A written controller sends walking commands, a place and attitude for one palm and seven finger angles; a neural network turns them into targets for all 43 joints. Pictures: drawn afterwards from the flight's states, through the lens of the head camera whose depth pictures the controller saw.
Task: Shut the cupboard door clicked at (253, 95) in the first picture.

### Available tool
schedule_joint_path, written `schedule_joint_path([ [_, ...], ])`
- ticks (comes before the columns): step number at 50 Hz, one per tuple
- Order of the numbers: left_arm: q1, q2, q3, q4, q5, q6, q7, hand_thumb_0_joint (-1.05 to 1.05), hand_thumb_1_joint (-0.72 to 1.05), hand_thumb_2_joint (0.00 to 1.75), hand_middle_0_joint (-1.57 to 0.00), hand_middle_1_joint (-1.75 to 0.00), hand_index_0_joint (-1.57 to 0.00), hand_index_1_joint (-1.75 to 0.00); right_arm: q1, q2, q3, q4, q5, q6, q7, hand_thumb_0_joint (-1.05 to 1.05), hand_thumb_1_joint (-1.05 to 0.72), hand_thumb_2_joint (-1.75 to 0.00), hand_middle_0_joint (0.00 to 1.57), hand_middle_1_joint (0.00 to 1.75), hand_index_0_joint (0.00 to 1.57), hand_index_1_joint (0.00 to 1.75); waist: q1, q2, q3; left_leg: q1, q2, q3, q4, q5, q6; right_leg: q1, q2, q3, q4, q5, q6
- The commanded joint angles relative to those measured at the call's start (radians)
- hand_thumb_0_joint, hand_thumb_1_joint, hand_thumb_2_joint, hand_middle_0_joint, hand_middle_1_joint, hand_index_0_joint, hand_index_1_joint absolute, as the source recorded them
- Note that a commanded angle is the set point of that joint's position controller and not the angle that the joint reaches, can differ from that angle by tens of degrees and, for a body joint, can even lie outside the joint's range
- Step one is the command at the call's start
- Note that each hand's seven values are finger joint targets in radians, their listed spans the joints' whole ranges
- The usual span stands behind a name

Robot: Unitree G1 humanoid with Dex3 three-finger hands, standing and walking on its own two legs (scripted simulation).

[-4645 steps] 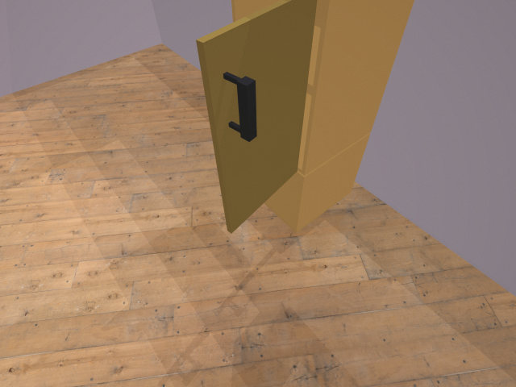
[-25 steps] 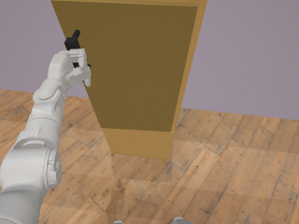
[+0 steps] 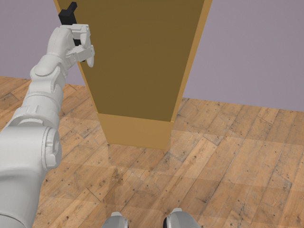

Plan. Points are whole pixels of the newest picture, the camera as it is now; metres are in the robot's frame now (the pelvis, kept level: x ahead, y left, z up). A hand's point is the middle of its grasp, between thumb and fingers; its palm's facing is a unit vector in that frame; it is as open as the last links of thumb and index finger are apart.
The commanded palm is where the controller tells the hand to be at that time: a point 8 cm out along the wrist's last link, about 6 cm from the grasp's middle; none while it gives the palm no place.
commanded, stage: pull the fist back off the door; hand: left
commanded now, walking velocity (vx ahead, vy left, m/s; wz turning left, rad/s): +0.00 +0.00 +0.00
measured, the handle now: (77, 33) +0.59 +0.16 +0.15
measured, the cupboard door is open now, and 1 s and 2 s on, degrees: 0 0 0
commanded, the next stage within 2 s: draw the hand back to the body in 0.84 s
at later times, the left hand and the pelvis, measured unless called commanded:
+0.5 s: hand (99, 53) +0.52 +0.10 +0.15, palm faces -0.02 -1.00 +0.01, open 3.1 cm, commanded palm +0.48 +0.16 +0.15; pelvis +0.01 +0.00 +0.01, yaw -3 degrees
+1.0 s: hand (92, 72) +0.44 +0.11 +0.16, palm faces -0.01 -1.00 -0.01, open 3.1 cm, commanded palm +0.41 +0.16 +0.16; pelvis +0.05 -0.01 +0.03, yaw -1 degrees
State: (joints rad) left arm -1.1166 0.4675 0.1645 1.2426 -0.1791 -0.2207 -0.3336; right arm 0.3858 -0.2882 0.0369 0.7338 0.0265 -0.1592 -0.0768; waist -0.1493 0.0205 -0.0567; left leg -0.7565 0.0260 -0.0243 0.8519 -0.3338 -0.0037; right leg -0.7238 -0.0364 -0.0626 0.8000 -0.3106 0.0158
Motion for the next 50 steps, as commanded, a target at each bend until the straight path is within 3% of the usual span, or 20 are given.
schedule_joint_path([
  [1,-0.624,0.007,0.116,-0.261,-0.024,-0.021,0.319,0.0,0.9,0.9,-1.3,-1.5,-1.3,-1.5,0.119,-0.155,-0.06,-0.079,-0.02,-0.044,0.011,0.0,-0.9,-0.9,0.2,0.3,0.2,0.3,-0.087,0.03,-0.348,0.277,-0.004,-0.075,-0.198,-0.198,0.004,0.015,0.056,0.008,-0.141,-0.064,-0.006],
  [4,-0.603,0.015,0.055,-0.23,0.101,-0.034,0.402,0.0,0.9,0.9,-1.3,-1.5,-1.3,-1.5,0.136,-0.156,-0.063,-0.075,-0.036,-0.03,0.04,0.0,-0.9,-0.9,0.2,0.3,0.2,0.3,-0.104,0.024,-0.327,0.254,-0.017,-0.039,-0.183,-0.182,0.015,0.016,0.049,0.016,-0.149,-0.076,-0.009],
  [8,-0.613,0.045,0.014,-0.199,0.165,-0.066,0.356,0.0,0.9,0.9,-1.3,-1.5,-1.3,-1.5,0.135,-0.157,-0.065,-0.086,-0.036,-0.012,0.051,0.0,-0.9,-0.9,0.2,0.3,0.2,0.3,-0.106,0.043,-0.331,0.256,-0.023,-0.026,-0.172,-0.146,0.021,0.033,0.045,0.032,-0.155,-0.063,-0.019],
  [15,-0.5,0.072,0.1,-0.184,0.052,-0.078,0.258,0.0,0.9,0.9,-1.3,-1.5,-1.3,-1.5,0.114,-0.155,-0.064,-0.112,-0.021,-0.007,0.036,0.0,-0.9,-0.9,0.2,0.3,0.2,0.3,-0.053,-0.027,-0.338,0.222,-0.03,0.0,-0.175,-0.109,0.024,0.153,0.05,0.045,-0.176,-0.048,-0.02],
  [17,-0.451,0.095,0.124,-0.229,0.06,-0.096,0.256,0.0,0.9,0.9,-1.3,-1.5,-1.3,-1.5,0.111,-0.15,-0.069,-0.121,-0.021,-0.002,0.042,0.0,-0.9,-0.9,0.2,0.3,0.2,0.3,-0.028,-0.011,-0.377,0.234,-0.026,0.004,-0.175,-0.075,0.023,0.18,0.049,0.044,-0.166,-0.024,-0.021],
  [19,-0.379,0.051,0.1,-0.267,0.065,-0.106,0.255,0.0,0.9,0.9,-1.3,-1.5,-1.3,-1.5,0.103,-0.14,-0.073,-0.138,-0.021,0.005,0.049,0.0,-0.9,-0.9,0.2,0.3,0.2,0.3,-0.01,0.009,-0.368,0.254,-0.026,0.013,-0.179,-0.047,0.023,0.188,0.052,0.038,-0.165,0.001,-0.023],
  [21,-0.307,0.087,0.146,-0.291,0.058,-0.111,0.262,0.0,0.9,0.9,-1.3,-1.5,-1.3,-1.5,0.1,-0.143,-0.078,-0.149,-0.019,0.016,0.049,0.0,-0.9,-0.9,0.2,0.3,0.2,0.3,0.011,-0.022,-0.374,0.253,-0.024,0.022,-0.183,-0.019,0.025,0.226,0.055,0.04,-0.17,0.024,-0.021],
  [24,-0.239,0.073,0.15,-0.411,0.051,-0.118,0.266,0.0,0.9,0.9,-1.3,-1.5,-1.3,-1.5,0.084,-0.133,-0.086,-0.172,-0.014,0.03,0.049,0.0,-0.9,-0.9,0.2,0.3,0.2,0.3,0.043,-0.009,-0.424,0.308,-0.022,0.033,-0.19,0.07,0.024,0.291,0.061,0.035,-0.162,0.12,-0.025],
  [26,-0.204,0.064,0.141,-0.527,0.05,-0.123,0.273,0.0,0.9,0.9,-1.3,-1.5,-1.3,-1.5,0.069,-0.127,-0.089,-0.184,-0.009,0.037,0.047,0.0,-0.9,-0.9,0.2,0.3,0.2,0.3,0.052,0.041,-0.459,0.369,-0.02,0.04,-0.192,0.148,0.023,0.316,0.066,0.031,-0.155,0.2,-0.028],
  [27,-0.159,0.035,0.127,-0.56,0.046,-0.117,0.275,0.0,0.9,0.9,-1.3,-1.5,-1.3,-1.5,0.056,-0.12,-0.09,-0.19,-0.006,0.038,0.049,0.0,-0.9,-0.9,0.2,0.3,0.2,0.3,0.064,0.056,-0.451,0.39,-0.02,0.042,-0.195,0.171,0.02,0.319,0.068,0.027,-0.156,0.221,-0.03],
  [32,0.003,-0.012,0.116,-0.666,0.032,-0.063,0.292,0.0,0.9,0.9,-1.3,-1.5,-1.3,-1.5,0.014,-0.109,-0.091,-0.198,0.004,0.046,0.042,0.0,-0.9,-0.9,0.2,0.3,0.2,0.3,0.082,-0.023,-0.365,0.394,-0.017,0.056,-0.227,0.223,0.024,0.385,0.07,0.022,-0.18,0.299,-0.027],
  [35,0.117,-0.029,0.11,-0.794,0.033,-0.044,0.291,0.0,0.9,0.9,-1.3,-1.5,-1.3,-1.5,-0.017,-0.101,-0.092,-0.219,0.005,0.046,0.041,0.0,-0.9,-0.9,0.2,0.3,0.2,0.3,0.112,0.014,-0.393,0.446,-0.019,0.069,-0.228,0.316,0.024,0.442,0.065,0.023,-0.173,0.389,-0.031],
  [38,0.269,-0.117,0.059,-0.896,0.015,-0.013,0.281,0.0,0.9,0.9,-1.3,-1.5,-1.3,-1.5,-0.054,-0.082,-0.09,-0.235,0.01,0.039,0.048,0.0,-0.9,-0.9,0.2,0.3,0.2,0.3,0.128,-0.015,-0.374,0.482,-0.015,0.071,-0.236,0.397,0.022,0.475,0.062,0.014,-0.177,0.472,-0.029],
  [40,0.289,-0.114,0.054,-0.894,0.008,0.019,0.275,0.0,0.9,0.9,-1.3,-1.5,-1.3,-1.5,-0.069,-0.09,-0.086,-0.233,0.015,0.046,0.041,0.0,-0.9,-0.9,0.2,0.3,0.2,0.3,0.113,-0.072,-0.307,0.464,-0.018,0.076,-0.244,0.359,0.025,0.469,0.059,0.013,-0.197,0.461,-0.023],
  [41,0.241,-0.134,0.026,-0.924,0.009,0.031,0.272,0.0,0.9,0.9,-1.3,-1.5,-1.3,-1.5,-0.087,-0.086,-0.082,-0.231,0.016,0.047,0.038,0.0,-0.9,-0.9,0.2,0.3,0.2,0.3,0.097,-0.063,-0.281,0.469,-0.019,0.075,-0.248,0.338,0.026,0.449,0.055,0.018,-0.205,0.454,-0.018],
  [42,0.255,-0.134,0.032,-0.926,0.009,0.046,0.272,0.0,0.9,0.9,-1.3,-1.5,-1.3,-1.5,-0.096,-0.082,-0.081,-0.232,0.016,0.048,0.034,0.0,-0.9,-0.9,0.2,0.3,0.2,0.3,0.107,-0.054,-0.271,0.473,-0.021,0.07,-0.254,0.326,0.024,0.448,0.053,0.017,-0.207,0.436,-0.02],
  [45,0.195,-0.143,0.001,-0.979,0.011,0.063,0.272,0.0,0.9,0.9,-1.3,-1.5,-1.3,-1.5,-0.126,-0.079,-0.073,-0.234,0.015,0.054,0.02,0.0,-0.9,-0.9,0.2,0.3,0.2,0.3,0.088,-0.057,-0.266,0.505,-0.025,0.063,-0.253,0.305,0.027,0.438,0.049,0.02,-0.22,0.404,-0.02],
  [46,0.17,-0.16,-0.018,-0.994,0.013,0.063,0.271,0.0,0.9,0.9,-1.3,-1.5,-1.3,-1.5,-0.14,-0.072,-0.069,-0.233,0.015,0.051,0.019,0.0,-0.9,-0.9,0.2,0.3,0.2,0.3,0.09,-0.017,-0.278,0.523,-0.026,0.058,-0.253,0.308,0.024,0.432,0.047,0.02,-0.215,0.402,-0.023],
  [48,0.164,-0.198,-0.049,-0.996,0.009,0.066,0.269,0.0,0.9,0.9,-1.3,-1.5,-1.3,-1.5,-0.152,-0.067,-0.066,-0.23,0.014,0.047,0.016,0.0,-0.9,-0.9,0.2,0.3,0.2,0.3,0.085,-0.015,-0.294,0.547,-0.028,0.052,-0.247,0.319,0.022,0.426,0.046,0.017,-0.214,0.406,-0.025],
  [50,0.283,-0.112,0.037,-0.985,0.005,0.07,0.264,0.0,0.9,0.9,-1.3,-1.5,-1.3,-1.5,-0.157,-0.078,-0.066,-0.237,0.01,0.051,0.012,0.0,-0.9,-0.9,0.2,0.3,0.2,0.3,0.126,-0.043,-0.324,0.54,-0.029,0.053,-0.252,0.344,0.022,0.484,0.044,0.018,-0.21,0.432,-0.028],
])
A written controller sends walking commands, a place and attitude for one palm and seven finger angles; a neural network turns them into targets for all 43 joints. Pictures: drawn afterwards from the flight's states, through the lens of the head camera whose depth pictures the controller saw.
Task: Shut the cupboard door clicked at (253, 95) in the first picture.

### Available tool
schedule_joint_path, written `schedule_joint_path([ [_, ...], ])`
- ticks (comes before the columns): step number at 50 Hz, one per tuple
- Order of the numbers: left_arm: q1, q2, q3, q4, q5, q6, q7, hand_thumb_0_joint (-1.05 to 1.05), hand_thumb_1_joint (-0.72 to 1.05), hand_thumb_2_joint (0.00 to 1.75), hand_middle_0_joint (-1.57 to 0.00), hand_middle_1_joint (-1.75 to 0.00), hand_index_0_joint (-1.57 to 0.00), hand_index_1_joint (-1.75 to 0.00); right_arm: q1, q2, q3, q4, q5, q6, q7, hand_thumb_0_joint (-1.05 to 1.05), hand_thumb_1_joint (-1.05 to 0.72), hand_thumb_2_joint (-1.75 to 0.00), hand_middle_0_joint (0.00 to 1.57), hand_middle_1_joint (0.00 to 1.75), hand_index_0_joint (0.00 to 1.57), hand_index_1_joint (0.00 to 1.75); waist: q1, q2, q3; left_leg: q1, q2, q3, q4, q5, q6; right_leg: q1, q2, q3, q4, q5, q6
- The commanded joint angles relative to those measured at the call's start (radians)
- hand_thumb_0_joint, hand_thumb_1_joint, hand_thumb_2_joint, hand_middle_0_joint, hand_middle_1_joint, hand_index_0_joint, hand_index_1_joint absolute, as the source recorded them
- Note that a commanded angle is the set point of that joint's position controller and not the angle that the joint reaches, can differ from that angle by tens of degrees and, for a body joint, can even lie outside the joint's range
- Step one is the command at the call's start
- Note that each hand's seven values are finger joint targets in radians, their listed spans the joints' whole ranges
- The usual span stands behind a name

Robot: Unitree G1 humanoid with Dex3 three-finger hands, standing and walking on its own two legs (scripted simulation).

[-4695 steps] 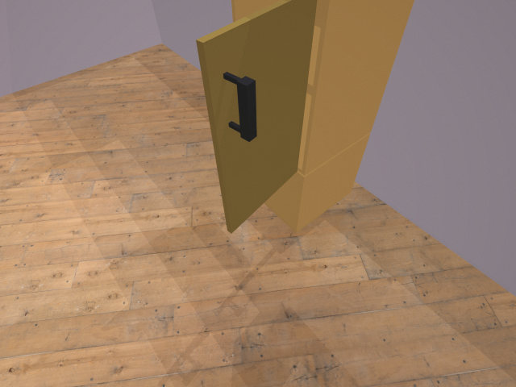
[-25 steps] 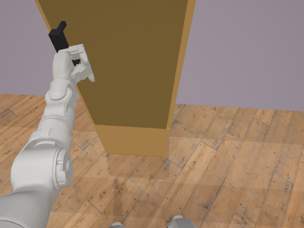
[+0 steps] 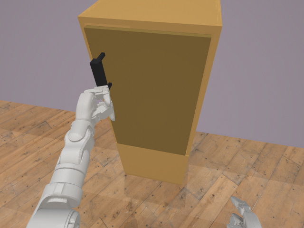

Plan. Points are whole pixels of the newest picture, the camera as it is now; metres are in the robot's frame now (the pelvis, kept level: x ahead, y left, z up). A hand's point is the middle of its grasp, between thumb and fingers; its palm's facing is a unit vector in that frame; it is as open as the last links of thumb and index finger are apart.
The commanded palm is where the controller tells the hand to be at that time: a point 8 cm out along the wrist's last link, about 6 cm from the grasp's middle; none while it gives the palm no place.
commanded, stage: draw the hand back to the body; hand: left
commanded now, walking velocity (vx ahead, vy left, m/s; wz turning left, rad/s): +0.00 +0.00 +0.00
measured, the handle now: (103, 75) +0.54 +0.19 +0.12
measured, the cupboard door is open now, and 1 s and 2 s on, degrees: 0 0 0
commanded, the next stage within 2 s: step back with the hand held close in 1.54 s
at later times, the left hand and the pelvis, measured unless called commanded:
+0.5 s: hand (75, 132) +0.29 +0.19 +0.15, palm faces +0.04 -1.00 -0.06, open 3.1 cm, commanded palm +0.25 +0.24 +0.16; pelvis -0.02 +0.00 +0.01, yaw +0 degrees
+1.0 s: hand (27, 157) +0.22 +0.25 +0.17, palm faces +0.39 -0.86 -0.33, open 4.8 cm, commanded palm +0.16 +0.29 +0.18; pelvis -0.01 +0.01 +0.02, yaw -1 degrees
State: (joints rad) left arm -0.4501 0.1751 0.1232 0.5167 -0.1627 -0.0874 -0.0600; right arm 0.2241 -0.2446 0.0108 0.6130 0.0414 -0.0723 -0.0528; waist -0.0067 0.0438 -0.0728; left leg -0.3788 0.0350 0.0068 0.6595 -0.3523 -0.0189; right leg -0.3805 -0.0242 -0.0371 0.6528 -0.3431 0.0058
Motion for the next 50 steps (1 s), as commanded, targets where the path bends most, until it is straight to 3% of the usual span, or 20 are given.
schedule_joint_path([
  [1,-0.355,0.17,0.068,-0.285,-0.014,-0.061,-0.019,0.0,0.9,0.9,-1.3,-1.5,-1.3,-1.5,-0.014,-0.115,-0.035,-0.128,-0.004,-0.034,-0.01,0.0,-0.9,-0.9,0.2,0.3,0.2,0.3,-0.009,-0.057,-0.319,0.164,-0.04,0.025,-0.068,0.369,0.036,0.159,0.026,-0.007,-0.061,0.48,-0.018],
  [2,-0.31,0.171,0.081,-0.297,-0.019,-0.054,-0.026,0.0,0.9,0.9,-1.3,-1.5,-1.3,-1.5,-0.028,-0.11,-0.031,-0.138,-0.002,-0.034,-0.007,0.0,-0.9,-0.9,0.2,0.3,0.2,0.3,0.009,-0.051,-0.317,0.158,-0.042,0.03,-0.071,0.385,0.035,0.18,0.023,-0.005,-0.061,0.506,-0.02],
  [4,-0.259,0.174,0.082,-0.324,-0.024,-0.033,-0.044,0.0,0.9,0.9,-1.3,-1.5,-1.3,-1.5,-0.047,-0.108,-0.026,-0.151,0.002,-0.027,-0.005,0.0,-0.9,-0.9,0.2,0.3,0.2,0.3,0.015,-0.063,-0.29,0.148,-0.043,0.034,-0.084,0.377,0.036,0.193,0.021,-0.007,-0.069,0.509,-0.019],
  [5,-0.194,0.216,0.122,-0.311,-0.026,-0.021,-0.047,0.0,0.9,0.9,-1.3,-1.5,-1.3,-1.5,-0.049,-0.113,-0.027,-0.154,0.003,-0.021,-0.007,0.0,-0.9,-0.9,0.2,0.3,0.2,0.3,0.026,-0.09,-0.266,0.133,-0.039,0.032,-0.092,0.37,0.036,0.206,0.022,-0.009,-0.076,0.496,-0.019],
  [8,-0.179,0.199,0.109,-0.39,-0.046,0.011,-0.068,0.0,0.9,0.9,-1.3,-1.5,-1.3,-1.5,-0.085,-0.107,-0.018,-0.176,0.009,-0.017,-0.011,0.0,-0.9,-0.9,0.2,0.3,0.2,0.3,0.023,-0.087,-0.206,0.13,-0.042,0.034,-0.117,0.31,0.04,0.191,0.022,-0.006,-0.107,0.439,-0.015],
  [10,-0.137,0.235,0.14,-0.431,-0.054,0.023,-0.076,0.0,0.9,0.9,-1.3,-1.5,-1.3,-1.5,-0.094,-0.112,-0.016,-0.182,0.009,-0.019,-0.019,0.0,-0.9,-0.9,0.2,0.3,0.2,0.3,0.027,-0.096,-0.201,0.134,-0.042,0.034,-0.127,0.29,0.042,0.208,0.023,-0.004,-0.123,0.404,-0.015],
  [13,-0.132,0.218,0.116,-0.527,-0.068,0.034,-0.1,0.0,0.9,0.9,-1.3,-1.5,-1.3,-1.5,-0.118,-0.106,-0.01,-0.188,0.013,-0.035,-0.026,0.0,-0.9,-0.9,0.2,0.3,0.2,0.3,0.021,-0.032,-0.195,0.163,-0.044,0.03,-0.136,0.263,0.041,0.191,0.026,-0.003,-0.135,0.364,-0.017],
  [16,-0.091,0.217,0.111,-0.579,-0.083,0.045,-0.12,0.0,0.9,0.9,-1.3,-1.5,-1.3,-1.5,-0.129,-0.106,-0.008,-0.185,0.015,-0.056,-0.037,0.0,-0.9,-0.9,0.2,0.3,0.2,0.3,0.017,-0.016,-0.173,0.177,-0.043,0.022,-0.148,0.228,0.041,0.179,0.027,-0.007,-0.152,0.305,-0.017],
  [23,0.026,0.262,0.167,-0.626,-0.115,0.106,-0.152,0.0,0.9,0.9,-1.16,-1.35,-1.16,-1.35,-0.148,-0.112,0.002,-0.177,0.019,-0.097,-0.056,0.0,-0.9,-0.9,0.2,0.3,0.2,0.3,0.035,-0.043,-0.11,0.168,-0.046,0.006,-0.181,0.142,0.041,0.158,0.026,-0.008,-0.194,0.164,-0.014],
  [24,0.04,0.311,0.129,-0.713,0.009,0.047,-0.031,0.0,0.9,0.9,-1.13,-1.32,-1.13,-1.32,-0.161,-0.086,0.001,-0.175,-0.002,-0.096,-0.06,0.0,-0.9,-0.9,0.2,0.3,0.2,0.3,0.036,-0.01,-0.011,0.168,-0.042,0.015,-0.219,0.13,0.043,0.133,0.007,0.019,-0.259,0.123,-0.013],
  [25,0.112,0.272,0.124,-0.69,0.02,0.031,0.027,0.0,0.9,0.9,-1.11,-1.29,-1.11,-1.29,-0.159,-0.09,-0.001,-0.161,-0.008,-0.098,-0.06,0.0,-0.9,-0.9,0.2,0.3,0.2,0.3,0.033,-0.054,0.009,0.165,-0.04,0.009,-0.233,0.102,0.043,0.129,0.009,0.013,-0.277,0.074,-0.011],
  [26,0.168,0.24,0.093,-0.714,0.038,0.023,0.059,0.0,0.9,0.9,-1.08,-1.26,-1.08,-1.26,-0.159,-0.087,0.001,-0.158,-0.012,-0.09,-0.059,0.0,-0.9,-0.9,0.2,0.3,0.2,0.3,0.034,-0.046,-0.009,0.19,-0.035,0.006,-0.25,0.109,0.044,0.161,0.009,0.006,-0.27,0.081,-0.012],
  [28,0.231,0.273,0.133,-0.745,0.058,0.004,0.103,0.0,0.9,0.9,-1.02,-1.2,-1.02,-1.2,-0.159,-0.087,-0.002,-0.153,-0.017,-0.077,-0.057,0.0,-0.9,-0.9,0.2,0.3,0.2,0.3,0.042,-0.048,-0.046,0.218,-0.032,0.017,-0.266,0.141,0.044,0.208,0.01,0.005,-0.276,0.114,-0.012],
  [30,0.269,0.301,0.157,-0.788,0.074,-0.015,0.126,0.0,0.9,0.9,-0.97,-1.14,-0.97,-1.14,-0.163,-0.09,-0.006,-0.147,-0.024,-0.073,-0.057,0.0,-0.9,-0.9,0.2,0.3,0.2,0.3,0.048,-0.025,-0.071,0.249,-0.03,0.024,-0.281,0.166,0.045,0.235,0.013,0.008,-0.291,0.145,-0.012],
  [34,0.3,0.294,0.157,-0.854,0.095,-0.041,0.152,0.0,0.9,0.9,-0.86,-1.02,-0.86,-1.02,-0.174,-0.08,-0.004,-0.142,-0.028,-0.069,-0.054,0.0,-0.9,-0.9,0.2,0.3,0.2,0.3,0.046,0.016,-0.047,0.273,-0.03,0.027,-0.315,0.169,0.04,0.253,0.018,0.003,-0.305,0.145,-0.015],
  [40,0.449,0.297,0.188,-0.884,0.102,-0.051,0.159,0.0,0.9,0.9,-0.69,-0.84,-0.69,-0.84,-0.181,-0.083,-0.011,-0.131,-0.034,-0.075,-0.049,0.0,-0.9,-0.9,0.2,0.3,0.2,0.3,0.056,-0.012,0.013,0.282,-0.024,0.021,-0.338,0.193,0.04,0.262,0.025,-0.001,-0.331,0.165,-0.013],
  [42,0.481,0.293,0.194,-0.936,0.104,-0.056,0.16,0.0,0.9,0.9,-0.64,-0.78,-0.64,-0.78,-0.177,-0.078,-0.012,-0.135,-0.036,-0.075,-0.045,0.0,-0.9,-0.9,0.2,0.3,0.2,0.3,0.059,0.02,-0.014,0.292,-0.025,0.023,-0.335,0.223,0.036,0.286,0.02,-0.003,-0.313,0.195,-0.016],
  [46,0.584,0.293,0.222,-0.963,0.099,-0.05,0.157,0.0,0.9,0.9,-0.53,-0.66,-0.53,-0.66,-0.174,-0.075,-0.016,-0.138,-0.036,-0.071,-0.04,0.0,-0.9,-0.9,0.2,0.3,0.2,0.3,0.062,-0.007,0.014,0.282,-0.019,0.023,-0.334,0.251,0.036,0.293,0.019,-0.004,-0.313,0.218,-0.012],
  [50,0.677,0.339,0.294,-1.002,0.099,-0.049,0.163,0.0,0.9,0.9,-0.42,-0.54,-0.42,-0.54,-0.173,-0.079,-0.024,-0.135,-0.041,-0.075,-0.04,0.0,-0.9,-0.9,0.2,0.3,0.2,0.3,0.075,-0.004,0.014,0.282,-0.019,0.027,-0.319,0.288,0.037,0.298,0.022,-0.003,-0.316,0.263,-0.011],
])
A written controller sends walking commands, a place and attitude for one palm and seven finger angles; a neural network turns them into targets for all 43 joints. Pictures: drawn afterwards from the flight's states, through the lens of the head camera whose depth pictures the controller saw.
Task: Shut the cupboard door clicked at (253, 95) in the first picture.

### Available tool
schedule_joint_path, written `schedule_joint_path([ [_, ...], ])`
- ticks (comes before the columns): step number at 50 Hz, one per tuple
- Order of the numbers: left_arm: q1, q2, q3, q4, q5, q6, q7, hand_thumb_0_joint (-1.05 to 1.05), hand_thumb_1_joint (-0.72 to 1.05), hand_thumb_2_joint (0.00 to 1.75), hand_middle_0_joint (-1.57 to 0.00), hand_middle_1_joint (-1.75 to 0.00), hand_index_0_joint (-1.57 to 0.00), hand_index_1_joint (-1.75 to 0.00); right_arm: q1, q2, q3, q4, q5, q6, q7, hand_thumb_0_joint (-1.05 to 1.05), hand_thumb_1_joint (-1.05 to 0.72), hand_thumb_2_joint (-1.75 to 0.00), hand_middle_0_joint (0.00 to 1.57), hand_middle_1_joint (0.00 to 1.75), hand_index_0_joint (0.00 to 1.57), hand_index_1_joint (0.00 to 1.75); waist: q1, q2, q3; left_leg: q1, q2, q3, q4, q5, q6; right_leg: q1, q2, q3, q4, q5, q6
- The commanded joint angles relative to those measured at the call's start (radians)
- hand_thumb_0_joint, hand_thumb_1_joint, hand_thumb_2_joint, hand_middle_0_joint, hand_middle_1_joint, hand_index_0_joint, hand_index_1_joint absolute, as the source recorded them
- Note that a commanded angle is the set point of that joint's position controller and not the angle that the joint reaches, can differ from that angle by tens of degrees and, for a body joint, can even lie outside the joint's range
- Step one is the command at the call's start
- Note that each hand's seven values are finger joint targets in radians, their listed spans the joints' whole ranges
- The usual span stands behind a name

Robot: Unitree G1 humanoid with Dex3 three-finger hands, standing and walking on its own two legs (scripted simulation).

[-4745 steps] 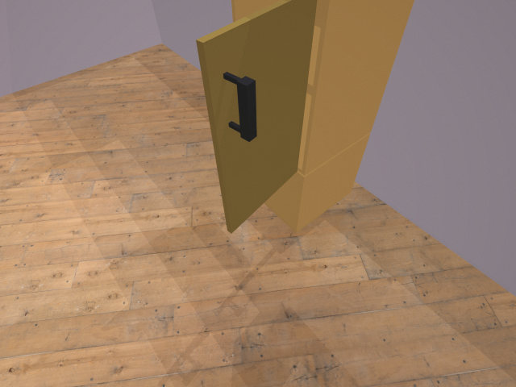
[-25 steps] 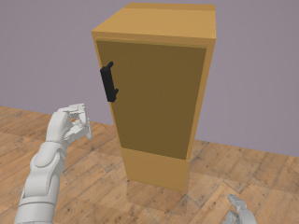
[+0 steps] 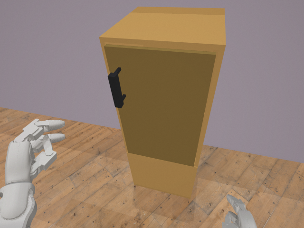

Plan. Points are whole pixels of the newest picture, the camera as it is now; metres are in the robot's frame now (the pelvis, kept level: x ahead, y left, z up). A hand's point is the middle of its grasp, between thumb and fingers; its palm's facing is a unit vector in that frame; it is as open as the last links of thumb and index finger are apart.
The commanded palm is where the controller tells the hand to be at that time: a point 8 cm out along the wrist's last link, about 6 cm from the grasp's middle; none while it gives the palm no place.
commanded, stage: draw the hand back to the body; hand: left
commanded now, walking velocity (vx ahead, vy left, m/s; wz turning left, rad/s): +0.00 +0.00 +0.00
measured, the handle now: (118, 87) +0.54 +0.19 +0.10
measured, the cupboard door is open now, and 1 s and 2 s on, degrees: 0 0 0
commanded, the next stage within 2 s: step back with the hand held close in 0.54 s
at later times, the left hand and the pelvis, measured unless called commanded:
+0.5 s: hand (39, 161) +0.20 +0.26 +0.16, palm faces +0.48 -0.79 -0.37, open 7.3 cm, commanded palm +0.14 +0.29 +0.17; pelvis +0.01 -0.01 +0.00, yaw +0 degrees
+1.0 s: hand (31, 164) +0.19 +0.28 +0.15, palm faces +0.38 -0.78 -0.49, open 7.4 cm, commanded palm +0.13 +0.32 +0.17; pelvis -0.02 +0.02 -0.01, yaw -1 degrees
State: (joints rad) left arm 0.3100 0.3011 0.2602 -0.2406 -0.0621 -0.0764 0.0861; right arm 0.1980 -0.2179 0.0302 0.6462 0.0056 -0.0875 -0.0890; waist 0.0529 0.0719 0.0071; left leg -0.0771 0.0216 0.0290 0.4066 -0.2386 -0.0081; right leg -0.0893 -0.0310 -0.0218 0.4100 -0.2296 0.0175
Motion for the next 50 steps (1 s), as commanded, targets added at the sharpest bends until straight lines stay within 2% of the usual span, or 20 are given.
schedule_joint_path([
  [1,-0.081,0.199,0.149,-0.268,-0.002,-0.061,0.017,0.0,0.9,0.9,-0.39,-0.51,-0.39,-0.51,-0.143,-0.099,-0.041,-0.173,-0.003,-0.058,-0.002,0.0,-0.9,-0.9,0.2,0.3,0.2,0.3,0.01,-0.015,-0.069,-0.023,-0.007,0.006,-0.068,0.179,0.024,0.015,0.024,-0.021,-0.061,0.15,-0.024],
  [2,-0.077,0.202,0.154,-0.293,0.0,-0.062,0.018,0.0,0.9,0.9,-0.36,-0.48,-0.36,-0.48,-0.145,-0.098,-0.041,-0.174,-0.004,-0.059,-0.001,0.0,-0.9,-0.9,0.2,0.3,0.2,0.3,0.012,0.009,-0.069,-0.018,-0.008,0.007,-0.064,0.186,0.023,0.011,0.024,-0.02,-0.06,0.157,-0.025],
  [8,0.045,0.233,0.221,-0.34,-0.003,-0.062,0.03,0.0,0.9,0.9,-0.2,-0.3,-0.2,-0.3,-0.13,-0.097,-0.049,-0.175,-0.005,-0.073,-0.003,0.0,-0.9,-0.9,0.2,0.3,0.2,0.3,0.02,-0.007,-0.067,-0.022,-0.003,0.006,-0.054,0.218,0.021,0.014,0.025,-0.025,-0.049,0.182,-0.024],
  [10,0.02,0.206,0.184,-0.319,0.002,-0.056,0.026,0.0,0.9,0.9,-0.2,-0.3,-0.2,-0.3,-0.132,-0.101,-0.048,-0.168,-0.005,-0.079,-0.005,0.0,-0.9,-0.9,0.2,0.3,0.2,0.3,0.009,-0.004,-0.019,-0.022,-0.002,0.009,-0.054,0.198,0.024,-0.025,0.025,-0.024,-0.069,0.164,-0.02],
  [13,-0.023,0.195,0.164,-0.316,0.006,-0.054,0.032,0.0,0.9,0.9,-0.2,-0.3,-0.2,-0.3,-0.127,-0.104,-0.049,-0.164,-0.004,-0.08,-0.009,0.0,-0.9,-0.9,0.2,0.3,0.2,0.3,0.002,-0.023,-0.021,-0.015,-0.004,0.007,-0.057,0.183,0.027,-0.031,0.024,-0.026,-0.063,0.141,-0.019],
  [15,-0.013,0.216,0.183,-0.297,0.006,-0.053,0.034,0.0,0.9,0.9,-0.2,-0.3,-0.2,-0.3,-0.129,-0.108,-0.051,-0.159,-0.005,-0.084,-0.012,0.0,-0.9,-0.9,0.2,0.3,0.2,0.3,0.009,-0.05,-0.016,-0.014,-0.004,0.007,-0.057,0.173,0.031,-0.033,0.025,-0.024,-0.075,0.131,-0.018],
  [19,-0.02,0.217,0.188,-0.319,0.006,-0.059,0.037,0.0,0.9,0.9,-0.2,-0.3,-0.2,-0.3,-0.139,-0.099,-0.046,-0.162,-0.006,-0.082,-0.011,0.0,-0.9,-0.9,0.2,0.3,0.2,0.3,0.015,-0.011,-0.043,-0.015,-0.01,0.005,-0.059,0.163,0.029,-0.01,0.02,-0.021,-0.066,0.12,-0.021],
  [25,0.035,0.233,0.216,-0.312,0.001,-0.06,0.032,0.0,0.9,0.9,-0.2,-0.3,-0.2,-0.3,-0.14,-0.097,-0.049,-0.163,-0.008,-0.085,-0.011,0.0,-0.9,-0.9,0.2,0.3,0.2,0.3,0.025,-0.019,-0.048,-0.011,-0.007,0.01,-0.051,0.205,0.028,0.002,0.024,-0.017,-0.074,0.171,-0.019],
  [30,0.027,0.23,0.212,-0.31,0.0,-0.062,0.029,0.0,0.9,0.9,-0.2,-0.3,-0.2,-0.3,-0.142,-0.096,-0.05,-0.163,-0.005,-0.082,-0.012,0.0,-0.9,-0.9,0.2,0.3,0.2,0.3,0.02,-0.006,-0.022,-0.012,-0.005,0.017,-0.054,0.186,0.028,-0.017,0.024,-0.017,-0.085,0.15,-0.017],
  [33,0.024,0.218,0.202,-0.314,-0.001,-0.065,0.03,0.0,0.9,0.9,-0.2,-0.3,-0.2,-0.3,-0.139,-0.093,-0.05,-0.164,-0.005,-0.08,-0.011,0.0,-0.9,-0.9,0.2,0.3,0.2,0.3,0.018,-0.015,-0.038,-0.012,-0.007,0.016,-0.055,0.188,0.028,-0.007,0.023,-0.017,-0.075,0.148,-0.017],
  [34,-0.074,0.32,0.293,-0.37,0.007,-0.101,0.041,0.0,0.9,0.9,-0.2,-0.3,-0.2,-0.3,-0.123,-0.124,-0.061,-0.2,0.005,-0.057,-0.002,0.0,-0.9,-0.9,0.2,0.3,0.2,0.3,-0.02,-0.025,-0.003,-0.094,0.012,0.012,0.014,0.119,0.043,-0.101,-0.033,0.074,-0.123,0.198,-0.028],
  [35,-0.056,0.33,0.304,-0.337,0.012,-0.114,0.043,0.0,0.9,0.9,-0.2,-0.3,-0.2,-0.3,-0.119,-0.113,-0.06,-0.186,0.003,-0.046,-0.004,0.0,-0.9,-0.9,0.2,0.3,0.2,0.3,-0.023,-0.061,-0.005,-0.102,0.002,-0.004,0.044,0.082,0.041,-0.122,-0.066,0.1,-0.14,0.191,-0.039],
  [36,0.047,0.259,0.241,-0.278,0.01,-0.112,0.038,0.0,0.9,0.9,-0.2,-0.3,-0.2,-0.3,-0.117,-0.11,-0.064,-0.18,0.001,-0.034,-0.002,0.0,-0.9,-0.9,0.2,0.3,0.2,0.3,-0.033,-0.116,-0.014,-0.107,0.0,-0.002,0.069,0.079,0.039,-0.148,-0.086,0.097,-0.138,0.175,-0.045],
  [37,0.081,0.234,0.215,-0.278,0.011,-0.113,0.037,0.0,0.9,0.9,-0.2,-0.3,-0.2,-0.3,-0.116,-0.116,-0.069,-0.186,0.0,-0.023,0.002,0.0,-0.9,-0.9,0.2,0.3,0.2,0.3,-0.035,-0.106,-0.035,-0.108,0.001,-0.001,0.082,0.088,0.038,-0.156,-0.096,0.104,-0.132,0.18,-0.049],
  [39,0.128,0.242,0.222,-0.3,0.009,-0.12,0.045,0.0,0.9,0.9,-0.2,-0.3,-0.2,-0.3,-0.106,-0.122,-0.077,-0.195,0.003,-0.006,0.004,0.0,-0.9,-0.9,0.2,0.3,0.2,0.3,-0.039,-0.102,-0.095,-0.107,0.011,-0.009,0.077,0.138,0.035,-0.133,-0.096,0.087,-0.094,0.218,-0.049],
  [40,0.138,0.265,0.245,-0.326,0.009,-0.126,0.049,0.0,0.9,0.9,-0.2,-0.3,-0.2,-0.3,-0.114,-0.128,-0.082,-0.199,0.001,-0.002,-0.002,0.0,-0.9,-0.9,0.2,0.3,0.2,0.3,-0.037,-0.07,-0.123,-0.087,0.014,-0.007,0.067,0.179,0.033,-0.13,-0.088,0.078,-0.075,0.265,-0.043],
  [42,0.163,0.269,0.252,-0.356,0.006,-0.127,0.057,0.0,0.9,0.9,-0.2,-0.3,-0.2,-0.3,-0.108,-0.131,-0.085,-0.218,0.006,0.016,-0.007,0.0,-0.9,-0.9,0.2,0.3,0.2,0.3,-0.039,-0.046,-0.175,-0.093,0.039,-0.02,0.042,0.31,0.032,-0.076,-0.061,0.035,0.004,0.357,-0.027],
  [45,0.18,0.316,0.298,-0.392,0.003,-0.125,0.066,0.0,0.9,0.9,-0.2,-0.3,-0.2,-0.3,-0.112,-0.136,-0.088,-0.239,0.004,0.035,-0.018,0.0,-0.9,-0.9,0.2,0.3,0.2,0.3,-0.035,-0.016,-0.211,-0.093,0.059,-0.026,0.033,0.445,0.03,-0.045,-0.034,0.02,0.066,0.452,-0.011],
  [46,0.187,0.295,0.28,-0.395,0.001,-0.122,0.066,0.0,0.9,0.9,-0.2,-0.3,-0.2,-0.3,-0.104,-0.13,-0.085,-0.246,0.007,0.043,-0.018,0.0,-0.9,-0.9,0.2,0.3,0.2,0.3,-0.038,-0.018,-0.209,-0.113,0.066,-0.032,0.027,0.454,0.028,-0.032,-0.032,0.016,0.083,0.453,-0.01],
  [50,0.197,0.314,0.3,-0.395,0.002,-0.122,0.073,0.0,0.9,0.9,-0.2,-0.3,-0.2,-0.3,-0.101,-0.139,-0.09,-0.257,0.005,0.053,-0.022,0.0,-0.9,-0.9,0.2,0.3,0.2,0.3,-0.036,-0.013,-0.179,-0.19,0.07,-0.038,0.009,0.343,0.031,-0.04,-0.026,0.034,0.087,0.393,-0.008],
])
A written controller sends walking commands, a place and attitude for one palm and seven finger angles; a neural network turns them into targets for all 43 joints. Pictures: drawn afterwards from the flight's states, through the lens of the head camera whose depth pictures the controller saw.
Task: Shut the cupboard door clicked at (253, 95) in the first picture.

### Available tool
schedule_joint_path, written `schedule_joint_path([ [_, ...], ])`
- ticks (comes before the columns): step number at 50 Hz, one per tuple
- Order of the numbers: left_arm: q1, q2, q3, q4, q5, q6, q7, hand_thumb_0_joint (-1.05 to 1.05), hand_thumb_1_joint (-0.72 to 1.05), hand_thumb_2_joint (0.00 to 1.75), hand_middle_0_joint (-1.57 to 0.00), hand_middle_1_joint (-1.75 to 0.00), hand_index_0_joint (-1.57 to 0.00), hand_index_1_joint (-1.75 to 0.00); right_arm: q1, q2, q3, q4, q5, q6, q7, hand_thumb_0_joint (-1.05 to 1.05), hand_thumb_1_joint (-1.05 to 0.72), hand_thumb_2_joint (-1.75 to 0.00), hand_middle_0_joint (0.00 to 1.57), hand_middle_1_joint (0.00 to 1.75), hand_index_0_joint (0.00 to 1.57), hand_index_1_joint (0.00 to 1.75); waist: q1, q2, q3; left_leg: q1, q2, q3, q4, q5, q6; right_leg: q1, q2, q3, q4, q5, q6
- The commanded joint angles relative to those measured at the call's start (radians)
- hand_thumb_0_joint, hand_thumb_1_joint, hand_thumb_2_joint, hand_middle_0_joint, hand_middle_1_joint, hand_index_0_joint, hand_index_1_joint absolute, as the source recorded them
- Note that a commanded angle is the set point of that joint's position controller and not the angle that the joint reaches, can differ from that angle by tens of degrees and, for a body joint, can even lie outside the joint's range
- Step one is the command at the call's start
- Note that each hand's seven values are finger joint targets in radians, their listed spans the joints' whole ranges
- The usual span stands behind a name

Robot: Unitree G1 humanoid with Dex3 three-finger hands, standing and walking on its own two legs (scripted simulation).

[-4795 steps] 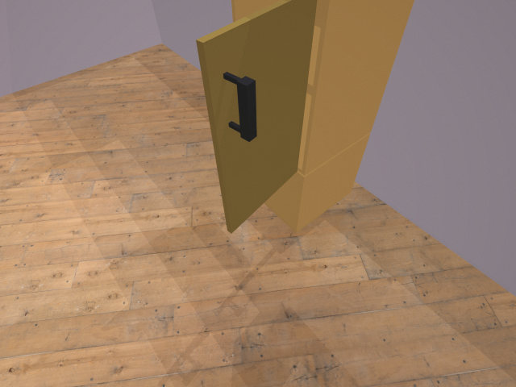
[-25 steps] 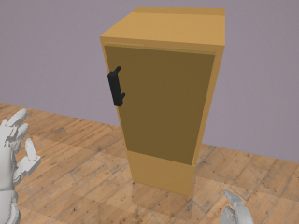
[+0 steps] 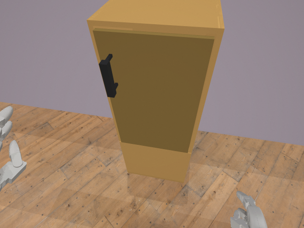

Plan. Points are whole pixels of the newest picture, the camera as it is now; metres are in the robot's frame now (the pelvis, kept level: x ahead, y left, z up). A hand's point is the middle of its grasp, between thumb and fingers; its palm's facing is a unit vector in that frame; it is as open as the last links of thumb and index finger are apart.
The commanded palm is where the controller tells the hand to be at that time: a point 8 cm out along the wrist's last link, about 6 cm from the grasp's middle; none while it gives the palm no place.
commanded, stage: step back with the hand held close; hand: left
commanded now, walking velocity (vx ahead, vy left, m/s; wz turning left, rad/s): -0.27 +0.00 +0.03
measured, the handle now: (110, 75) +0.55 +0.18 +0.11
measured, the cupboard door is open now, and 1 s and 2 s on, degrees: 0 0 0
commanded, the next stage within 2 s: stop stepping back and stand still in 0.88 s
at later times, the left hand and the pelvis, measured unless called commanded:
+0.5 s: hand out of the picture +0.11 +0.27 +0.17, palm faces +0.51 -0.76 -0.41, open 7.4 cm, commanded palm +0.05 +0.31 +0.18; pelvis -0.08 +0.00 -0.02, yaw +2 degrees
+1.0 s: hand out of the picture +0.00 +0.29 +0.17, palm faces +0.59 -0.71 -0.38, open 7.4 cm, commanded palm -0.08 +0.31 +0.18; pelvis -0.18 +0.00 -0.02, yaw +8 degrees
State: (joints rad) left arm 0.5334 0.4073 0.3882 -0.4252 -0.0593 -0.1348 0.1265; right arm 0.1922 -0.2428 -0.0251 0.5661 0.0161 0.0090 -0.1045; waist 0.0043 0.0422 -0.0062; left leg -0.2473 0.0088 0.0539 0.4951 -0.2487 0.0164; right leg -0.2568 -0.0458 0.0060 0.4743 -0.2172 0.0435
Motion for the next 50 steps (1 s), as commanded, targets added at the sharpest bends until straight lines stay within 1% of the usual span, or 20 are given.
schedule_joint_path([
  [1,-0.02,0.184,0.153,-0.214,0.0,-0.066,0.034,0.0,0.9,0.9,-0.2,-0.3,-0.2,-0.3,-0.087,-0.105,-0.03,-0.18,-0.003,-0.042,-0.004,0.0,-0.9,-0.9,0.2,0.3,0.2,0.3,0.008,0.013,-0.157,-0.048,0.089,-0.067,-0.088,0.316,0.008,0.135,-0.014,0.004,0.03,0.358,-0.033],
  [10,-0.056,0.201,0.186,-0.237,0.028,-0.117,0.05,0.0,0.9,0.9,-0.2,-0.3,-0.2,-0.3,-0.065,-0.121,-0.031,-0.178,-0.004,-0.086,0.0,0.0,-0.9,-0.9,0.2,0.3,0.2,0.3,0.001,0.06,-0.057,-0.399,0.109,-0.13,-0.181,-0.315,0.059,0.184,0.02,0.036,0.066,0.044,-0.028],
  [17,-0.134,0.164,0.143,-0.254,0.043,-0.155,0.064,0.0,0.9,0.9,-0.2,-0.3,-0.2,-0.3,-0.029,-0.113,-0.025,-0.147,-0.014,-0.14,0.003,0.0,-0.9,-0.9,0.2,0.3,0.2,0.3,-0.011,0.03,-0.02,-0.376,0.087,-0.133,-0.098,-0.392,0.05,0.025,-0.003,0.09,-0.015,-0.209,-0.049],
  [25,-0.088,0.209,0.19,-0.246,0.037,-0.185,0.075,0.0,0.9,0.9,-0.2,-0.3,-0.2,-0.3,-0.03,-0.115,-0.031,-0.116,-0.022,-0.168,0.008,0.0,-0.9,-0.9,0.2,0.3,0.2,0.3,-0.01,0.021,-0.054,-0.311,0.08,-0.14,-0.095,-0.328,0.037,-0.023,0.009,0.103,-0.039,-0.19,-0.052],
  [26,-0.089,0.176,0.163,-0.251,0.038,-0.19,0.073,0.0,0.9,0.9,-0.2,-0.3,-0.2,-0.3,-0.026,-0.108,-0.025,-0.119,-0.017,-0.169,0.01,0.0,-0.9,-0.9,0.2,0.3,0.2,0.3,-0.012,0.028,-0.053,-0.362,0.097,-0.16,-0.12,-0.354,0.045,0.019,0.018,0.084,-0.003,-0.18,-0.047],
  [30,-0.072,0.208,0.211,-0.245,0.044,-0.203,0.068,0.0,0.9,0.9,-0.2,-0.3,-0.2,-0.3,-0.045,-0.126,-0.037,-0.119,-0.016,-0.183,0.009,0.0,-0.9,-0.9,0.2,0.3,0.2,0.3,-0.002,0.133,-0.088,-0.509,0.175,-0.232,-0.225,-0.429,0.083,0.19,0.093,0.043,0.197,-0.007,-0.026],
  [33,-0.041,0.195,0.221,-0.242,0.048,-0.212,0.053,0.0,0.9,0.9,-0.2,-0.3,-0.2,-0.3,-0.044,-0.126,-0.044,-0.125,-0.016,-0.189,0.014,0.0,-0.9,-0.9,0.2,0.3,0.2,0.3,0.001,0.131,-0.101,-0.611,0.206,-0.217,-0.197,-0.49,0.103,0.278,0.103,0.068,0.276,0.036,-0.025],
  [35,-0.045,0.228,0.26,-0.22,0.058,-0.217,0.046,0.0,0.9,0.9,-0.2,-0.3,-0.2,-0.3,-0.056,-0.134,-0.055,-0.134,-0.023,-0.191,0.014,0.0,-0.9,-0.9,0.2,0.3,0.2,0.3,0.0,0.113,-0.029,-0.666,0.181,-0.177,-0.126,-0.557,0.098,0.219,0.086,0.154,0.224,-0.045,-0.044],
  [36,-0.049,0.183,0.216,-0.236,0.051,-0.216,0.041,0.0,0.9,0.9,-0.2,-0.3,-0.2,-0.3,-0.036,-0.106,-0.048,-0.128,-0.017,-0.188,0.021,0.0,-0.9,-0.9,0.2,0.3,0.2,0.3,-0.006,0.019,-0.033,-0.589,0.134,-0.128,-0.046,-0.516,0.066,0.12,0.045,0.188,0.153,-0.089,-0.068],
  [38,-0.072,0.198,0.2,-0.27,0.033,-0.205,0.048,0.0,0.9,0.9,-0.2,-0.3,-0.2,-0.3,-0.021,-0.08,-0.047,-0.107,-0.022,-0.179,0.038,0.0,-0.9,-0.9,0.2,0.3,0.2,0.3,-0.01,-0.139,-0.047,-0.316,0.027,-0.055,0.223,-0.341,-0.007,-0.209,-0.121,0.392,-0.115,-0.278,-0.143],
  [39,-0.098,0.209,0.181,-0.275,0.031,-0.191,0.06,0.0,0.9,0.9,-0.2,-0.3,-0.2,-0.3,-0.022,-0.064,-0.044,-0.086,-0.025,-0.165,0.047,0.0,-0.9,-0.9,0.2,0.3,0.2,0.3,-0.012,-0.241,-0.056,-0.158,-0.009,-0.02,0.401,-0.24,-0.034,-0.367,-0.216,0.451,-0.24,-0.382,-0.181],
  [40,-0.142,0.227,0.183,-0.301,0.031,-0.183,0.069,0.0,0.9,0.9,-0.2,-0.3,-0.2,-0.3,-0.025,-0.066,-0.047,-0.07,-0.03,-0.152,0.054,0.0,-0.9,-0.9,0.2,0.3,0.2,0.3,-0.014,-0.272,-0.076,-0.074,-0.018,-0.023,0.534,-0.208,-0.04,-0.44,-0.257,0.472,-0.305,-0.396,-0.211],
  [41,-0.169,0.223,0.165,-0.303,0.038,-0.178,0.07,0.0,0.9,0.9,-0.2,-0.3,-0.2,-0.3,-0.025,-0.053,-0.04,-0.068,-0.027,-0.14,0.055,0.0,-0.9,-0.9,0.2,0.3,0.2,0.3,-0.024,-0.291,-0.075,-0.042,-0.005,-0.047,0.577,-0.216,-0.032,-0.455,-0.255,0.404,-0.303,-0.364,-0.2],
  [43,-0.188,0.215,0.163,-0.291,0.041,-0.175,0.066,0.0,0.9,0.9,-0.2,-0.3,-0.2,-0.3,-0.017,-0.052,-0.029,-0.079,-0.025,-0.136,0.045,0.0,-0.9,-0.9,0.2,0.3,0.2,0.3,-0.03,-0.259,-0.037,0.004,0.012,-0.064,0.327,-0.207,-0.017,-0.432,-0.163,0.271,-0.218,-0.227,-0.138],
  [44,-0.189,0.211,0.162,-0.291,0.038,-0.178,0.063,0.0,0.9,0.9,-0.2,-0.3,-0.2,-0.3,-0.012,-0.063,-0.027,-0.075,-0.021,-0.136,0.037,0.0,-0.9,-0.9,0.2,0.3,0.2,0.3,-0.04,-0.155,-0.023,0.026,0.002,-0.052,0.105,-0.165,-0.01,-0.408,-0.11,0.222,-0.133,-0.197,-0.099],
  [45,-0.198,0.216,0.164,-0.315,0.034,-0.19,0.06,0.0,0.9,0.9,-0.2,-0.3,-0.2,-0.3,-0.031,-0.095,-0.037,-0.08,-0.022,-0.141,0.023,0.0,-0.9,-0.9,0.2,0.3,0.2,0.3,-0.039,0.053,0.01,-0.045,0.077,-0.125,-0.09,-0.218,0.021,-0.376,-0.02,0.16,0.02,-0.191,-0.061],
  [46,-0.195,0.196,0.179,-0.341,0.04,-0.209,0.066,0.0,0.9,0.9,-0.2,-0.3,-0.2,-0.3,-0.042,-0.127,-0.038,-0.097,-0.026,-0.156,0.013,0.0,-0.9,-0.9,0.2,0.3,0.2,0.3,-0.029,0.309,-0.013,-0.28,0.294,-0.342,-0.273,-0.286,0.104,-0.194,0.098,0.04,0.323,-0.153,-0.009],
  [47,-0.192,0.207,0.211,-0.321,0.035,-0.211,0.071,0.0,0.9,0.9,-0.2,-0.3,-0.2,-0.3,-0.051,-0.089,-0.052,-0.091,-0.033,-0.178,0.009,0.0,-0.9,-0.9,0.2,0.3,0.2,0.3,-0.016,0.307,-0.106,-0.384,0.396,-0.398,-0.319,-0.306,0.163,-0.064,0.137,0.039,0.618,-0.198,-0.007],
  [48,-0.14,0.204,0.217,-0.283,0.018,-0.208,0.062,0.0,0.9,0.9,-0.2,-0.3,-0.2,-0.3,-0.03,-0.088,-0.072,-0.079,-0.03,-0.192,0.016,0.0,-0.9,-0.9,0.2,0.3,0.2,0.3,-0.022,0.226,-0.155,-0.364,0.406,-0.375,-0.31,-0.317,0.163,-0.059,0.139,0.07,0.747,-0.24,-0.011],
  [50,-0.133,0.183,0.195,-0.352,0.004,-0.195,0.048,0.0,0.9,0.9,-0.2,-0.3,-0.2,-0.3,-0.026,-0.099,-0.081,-0.078,-0.028,-0.209,0.038,0.0,-0.9,-0.9,0.2,0.3,0.2,0.3,-0.007,0.143,-0.143,-0.219,0.352,-0.269,-0.206,-0.163,0.152,-0.147,0.115,0.058,0.661,-0.251,-0.013],
])
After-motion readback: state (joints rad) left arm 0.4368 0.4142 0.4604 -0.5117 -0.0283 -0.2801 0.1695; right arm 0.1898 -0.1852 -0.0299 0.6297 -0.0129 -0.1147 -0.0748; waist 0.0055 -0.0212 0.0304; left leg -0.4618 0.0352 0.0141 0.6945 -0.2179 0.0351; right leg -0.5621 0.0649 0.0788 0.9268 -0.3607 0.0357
